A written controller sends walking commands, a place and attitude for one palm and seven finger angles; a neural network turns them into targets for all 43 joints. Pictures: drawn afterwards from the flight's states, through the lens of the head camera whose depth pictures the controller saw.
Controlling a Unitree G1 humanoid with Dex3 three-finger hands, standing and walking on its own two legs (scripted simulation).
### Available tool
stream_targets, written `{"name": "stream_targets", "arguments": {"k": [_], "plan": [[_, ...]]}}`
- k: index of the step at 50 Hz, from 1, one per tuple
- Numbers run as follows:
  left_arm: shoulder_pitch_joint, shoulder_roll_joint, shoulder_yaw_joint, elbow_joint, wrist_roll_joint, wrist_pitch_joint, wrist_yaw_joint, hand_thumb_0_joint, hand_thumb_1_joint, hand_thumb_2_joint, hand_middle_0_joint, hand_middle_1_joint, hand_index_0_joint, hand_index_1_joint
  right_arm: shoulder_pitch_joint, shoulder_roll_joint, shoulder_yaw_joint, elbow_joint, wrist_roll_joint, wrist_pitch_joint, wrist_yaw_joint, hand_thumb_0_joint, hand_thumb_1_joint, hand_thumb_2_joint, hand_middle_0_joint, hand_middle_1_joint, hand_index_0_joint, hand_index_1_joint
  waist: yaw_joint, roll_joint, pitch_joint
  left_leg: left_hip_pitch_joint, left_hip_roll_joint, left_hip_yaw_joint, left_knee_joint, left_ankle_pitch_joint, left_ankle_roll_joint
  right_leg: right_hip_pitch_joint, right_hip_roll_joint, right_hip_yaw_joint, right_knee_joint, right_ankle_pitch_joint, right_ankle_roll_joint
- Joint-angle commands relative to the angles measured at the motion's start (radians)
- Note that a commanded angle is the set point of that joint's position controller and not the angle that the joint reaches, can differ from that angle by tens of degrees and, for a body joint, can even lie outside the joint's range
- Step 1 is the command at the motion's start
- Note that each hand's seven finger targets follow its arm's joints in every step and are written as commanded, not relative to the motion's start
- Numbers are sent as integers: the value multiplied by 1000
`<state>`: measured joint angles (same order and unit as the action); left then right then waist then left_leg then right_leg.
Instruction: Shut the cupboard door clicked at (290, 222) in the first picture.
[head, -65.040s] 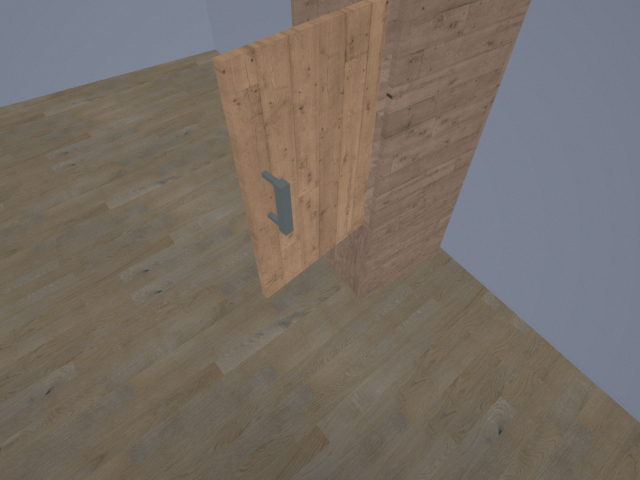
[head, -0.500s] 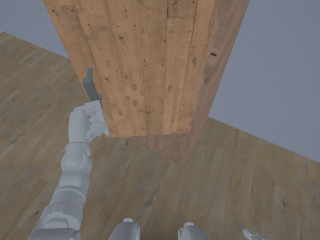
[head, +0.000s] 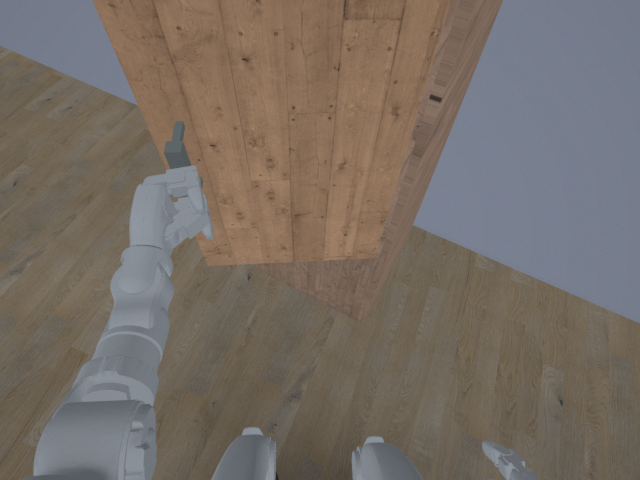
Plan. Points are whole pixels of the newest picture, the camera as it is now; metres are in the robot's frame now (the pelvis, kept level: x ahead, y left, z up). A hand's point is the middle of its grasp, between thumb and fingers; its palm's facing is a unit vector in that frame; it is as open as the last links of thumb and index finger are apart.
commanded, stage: push the door shut along its arc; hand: left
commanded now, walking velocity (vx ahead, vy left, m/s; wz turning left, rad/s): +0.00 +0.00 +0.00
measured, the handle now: (188, 169) +0.51 +0.18 +0.06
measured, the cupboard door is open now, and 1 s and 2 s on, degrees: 33 16 3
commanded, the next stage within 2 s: pull the fist back off the door in 1.52 s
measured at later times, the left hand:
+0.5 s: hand (220, 182) +0.48 +0.13 +0.06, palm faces -0.13 -0.99 -0.04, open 3.1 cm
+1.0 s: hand (254, 145) +0.55 +0.09 +0.06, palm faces -0.27 -0.96 -0.02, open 3.1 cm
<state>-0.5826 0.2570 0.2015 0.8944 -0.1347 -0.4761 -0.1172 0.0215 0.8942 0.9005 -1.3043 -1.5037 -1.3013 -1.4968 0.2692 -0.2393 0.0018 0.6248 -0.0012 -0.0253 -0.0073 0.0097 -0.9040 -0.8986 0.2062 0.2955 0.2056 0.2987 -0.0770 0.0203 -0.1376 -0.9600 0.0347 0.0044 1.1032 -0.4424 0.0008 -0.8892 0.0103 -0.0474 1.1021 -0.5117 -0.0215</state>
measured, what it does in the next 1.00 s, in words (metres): stands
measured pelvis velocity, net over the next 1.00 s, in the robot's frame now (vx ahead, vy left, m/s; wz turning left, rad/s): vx -0.01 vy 0.01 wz -0.04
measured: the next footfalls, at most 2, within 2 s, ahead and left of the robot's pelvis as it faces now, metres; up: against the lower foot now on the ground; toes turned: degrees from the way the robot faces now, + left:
none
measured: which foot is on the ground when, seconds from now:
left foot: down 0.00-1.00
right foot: down 0.00-1.00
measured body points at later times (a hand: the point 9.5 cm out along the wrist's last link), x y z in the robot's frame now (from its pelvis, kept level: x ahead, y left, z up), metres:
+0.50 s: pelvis -0.01 +0.01 -0.02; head +0.11 +0.02 +0.42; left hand +0.49 +0.19 +0.07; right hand +0.02 -0.26 -0.13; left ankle +0.05 +0.12 -0.65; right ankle +0.01 -0.11 -0.65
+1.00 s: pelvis -0.01 +0.01 -0.04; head +0.15 +0.02 +0.38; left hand +0.56 +0.15 +0.07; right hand -0.03 -0.26 -0.14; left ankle +0.05 +0.12 -0.65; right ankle +0.01 -0.11 -0.65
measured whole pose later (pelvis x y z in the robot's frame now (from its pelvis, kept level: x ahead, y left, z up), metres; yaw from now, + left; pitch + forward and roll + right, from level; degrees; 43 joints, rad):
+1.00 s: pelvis -0.01 +0.01 -0.04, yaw -2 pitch +27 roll -4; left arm -1.18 0.52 0.30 1.29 -0.04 -0.33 -0.31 0.02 0.90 0.90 -1.30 -1.50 -1.30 -1.50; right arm 0.38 -0.27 0.03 0.65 -0.02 -0.03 0.02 0.01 -0.90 -0.90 0.21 0.30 0.21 0.30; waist -0.25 0.06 -0.12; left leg -1.27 0.06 -0.02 1.27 -0.48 0.01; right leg -1.18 0.04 -0.06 1.23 -0.52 -0.02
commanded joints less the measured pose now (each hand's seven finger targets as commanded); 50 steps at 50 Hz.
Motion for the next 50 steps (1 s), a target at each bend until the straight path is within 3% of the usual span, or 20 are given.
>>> {"name": "stream_targets", "arguments": {"k": [1, 3, 6, 7, 8, 10, 14, 19, 20, 21, 24, 28, 30, 32, 37, 40, 43, 46, 47, 50], "plan": [[-429, 126, 9, -136, -19, -54, -43, 0, 900, 900, -1300, -1500, -1300, -1500, 101, -154, -56, -72, 8, -23, -9, 0, -900, -900, 200, 300, 200, 300, -34, 18, -383, 315, -25, -38, -115, 214, 20, 86, 17, 35, -160, 305, 1], [-471, 169, 39, -112, -16, -51, -52, 0, 900, 900, -1300, -1500, -1300, -1500, 119, -163, -58, -71, 6, -20, -10, 0, -900, -900, 200, 300, 200, 300, -38, 18, -386, 294, -27, -41, -103, 213, 24, 77, 19, 39, -151, 302, 0], [-522, 168, 32, -73, -8, -50, -64, 0, 900, 900, -1300, -1500, -1300, -1500, 130, -163, -59, -65, 7, -12, -8, 0, -900, -900, 200, 300, 200, 300, -51, 5, -385, 282, -25, -44, -99, 197, 25, 60, 18, 39, -150, 282, 2], [-568, 149, 4, -78, -4, -52, -70, 0, 900, 900, -1300, -1500, -1300, -1500, 134, -163, -59, -60, 6, -11, -6, 0, -900, -900, 200, 300, 200, 300, -68, 21, -384, 293, -24, -48, -97, 195, 26, 38, 17, 37, -150, 274, 2], [-584, 146, 3, -73, -4, -54, -75, 0, 900, 900, -1300, -1500, -1300, -1500, 146, -164, -61, -61, 4, -13, -6, 0, -900, -900, 200, 300, 200, 300, -65, 36, -392, 307, -26, -54, -93, 206, 26, 21, 21, 32, -142, 272, -3], [-643, 145, -8, -52, -1, -51, -79, 0, 900, 900, -1300, -1500, -1300, -1500, 151, -170, -62, -48, 4, -10, -4, 0, -900, -900, 200, 300, 200, 300, -84, 51, -389, 318, -21, -63, -90, 189, 24, -20, 20, 28, -143, 241, -2], [-710, 213, 34, -12, 1, -50, -88, 0, 900, 900, -1300, -1500, -1300, -1500, 171, -183, -61, -33, 3, -9, -7, 0, -900, -900, 200, 300, 200, 300, -93, 42, -423, 306, -19, -72, -80, 177, 27, -27, 22, 31, -137, 218, -4], [-792, 241, 35, -7, 14, -53, -105, 0, 900, 900, -1300, -1500, -1300, -1500, 193, -190, -61, -23, -2, -12, -2, 0, -900, -900, 200, 300, 200, 300, -107, 99, -475, 338, -15, -84, -62, 206, 26, -65, 25, 28, -118, 221, -8], [-775, 255, 50, 26, 14, -46, -108, 0, 900, 900, -1300, -1500, -1300, -1500, 200, -192, -62, -22, -2, -10, -3, 0, -900, -900, 200, 300, 200, 300, -109, 73, -472, 325, -13, -84, -61, 202, 27, -59, 27, 27, -120, 218, -7], [-804, 237, 27, 25, 12, -43, -116, 0, 900, 900, -1300, -1500, -1300, -1500, 199, -190, -59, -23, -2, -10, -1, 0, -900, -900, 200, 300, 200, 300, -120, 91, -450, 319, -13, -84, -63, 193, 27, -72, 27, 26, -122, 210, -7], [-849, 272, 47, 50, 14, -36, -126, 0, 900, 900, -1300, -1500, -1300, -1500, 213, -199, -57, -17, -3, -11, -1, 0, -900, -900, 200, 300, 200, 300, -134, 70, -457, 295, -10, -89, -53, 181, 31, -80, 28, 27, -116, 200, -6], [-904, 281, 40, 77, 22, -25, -137, 0, 900, 900, -1300, -1500, -1300, -1500, 229, -203, -54, -15, -5, -17, 2, 0, -900, -900, 200, 300, 200, 300, -152, 102, -434, 281, -11, -91, -42, 152, 34, -126, 31, 27, -113, 169, -9], [-936, 309, 52, 99, 32, -15, -140, 0, 900, 900, -1300, -1500, -1300, -1500, 234, -206, -52, -10, -6, -18, 4, 0, -900, -900, 200, 300, 200, 300, -159, 116, -445, 272, -9, -93, -31, 153, 33, -135, 30, 29, -108, 166, -8], [-935, 360, 91, 122, 35, -3, -145, 0, 900, 900, -1300, -1500, -1300, -1500, 244, -210, -50, -13, -7, -18, 4, 0, -900, -900, 200, 300, 200, 300, -153, 86, -463, 232, -9, -87, -20, 154, 37, -101, 33, 33, -105, 169, -8], [-995, 402, 101, 149, 53, 22, -165, 0, 900, 900, -1300, -1500, -1300, -1500, 266, -210, -42, -15, -8, -18, 10, 0, -900, -900, 200, 300, 200, 300, -171, 115, -485, 190, -6, -81, 16, 177, 42, -105, 39, 41, -88, 190, -8], [-1043, 371, 59, 159, 62, 36, -183, 0, 900, 900, -1300, -1500, -1300, -1500, 279, -210, -42, -8, -9, -17, 12, 0, -900, -900, 200, 300, 200, 300, -191, 156, -494, 227, -1, -94, 28, 198, 39, -164, 41, 32, -76, 191, -10], [-1092, 387, 69, 170, 61, 58, -188, 0, 900, 900, -1300, -1500, -1300, -1500, 298, -217, -42, -5, -11, -20, 9, 0, -900, -900, 200, 300, 200, 300, -211, 155, -502, 231, 1, -99, 40, 209, 45, -190, 45, 28, -70, 191, -12], [-1131, 428, 99, 169, 64, 80, -192, 0, 900, 900, -1300, -1500, -1300, -1500, 310, -220, -40, -1, -14, -22, 10, 0, -900, -900, 200, 300, 200, 300, -212, 161, -536, 221, 3, -97, 56, 231, 45, -182, 44, 28, -62, 207, -10], [-1116, 473, 134, 180, 67, 88, -191, 0, 900, 900, -1300, -1500, -1300, -1500, 315, -221, -36, -2, -16, -21, 11, 0, -900, -900, 200, 300, 200, 300, -201, 160, -544, 198, 3, -90, 61, 240, 46, -152, 46, 32, -62, 221, -10], [-1102, 517, 161, 192, 88, 102, -197, 0, 900, 900, -1300, -1500, -1300, -1500, 326, -216, -31, -8, -19, -18, 15, 0, -900, -900, 200, 300, 200, 300, -188, 171, -575, 170, 0, -82, 76, 283, 47, -114, 49, 34, -45, 272, -9]]}}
